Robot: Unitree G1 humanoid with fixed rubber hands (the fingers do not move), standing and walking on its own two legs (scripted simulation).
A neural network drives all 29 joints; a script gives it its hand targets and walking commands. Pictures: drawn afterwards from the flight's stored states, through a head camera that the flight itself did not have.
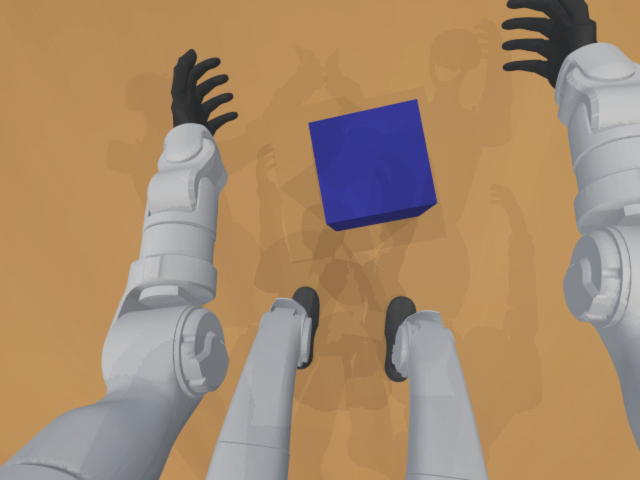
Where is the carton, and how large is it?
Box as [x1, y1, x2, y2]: [308, 99, 436, 230]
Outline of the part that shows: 416,99 308,123 326,223 335,230 341,230 416,216 436,203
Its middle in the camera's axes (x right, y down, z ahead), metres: +0.11 -0.15 +0.85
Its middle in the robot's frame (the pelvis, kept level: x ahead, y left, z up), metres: +0.51 +0.00 -0.52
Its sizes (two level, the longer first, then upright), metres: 0.210 0.200 0.250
